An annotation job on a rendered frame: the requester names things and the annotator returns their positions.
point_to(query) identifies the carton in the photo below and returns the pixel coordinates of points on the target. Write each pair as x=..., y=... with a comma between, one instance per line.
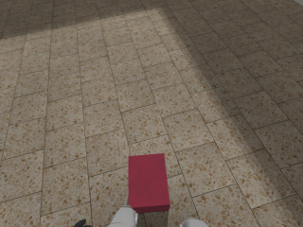
x=148, y=189

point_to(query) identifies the robot left thigh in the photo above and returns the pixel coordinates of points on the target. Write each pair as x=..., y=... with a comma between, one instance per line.
x=124, y=217

